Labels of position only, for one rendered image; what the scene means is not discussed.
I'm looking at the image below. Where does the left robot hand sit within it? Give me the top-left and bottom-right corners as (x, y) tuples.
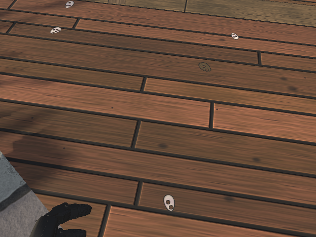
(30, 202), (92, 237)

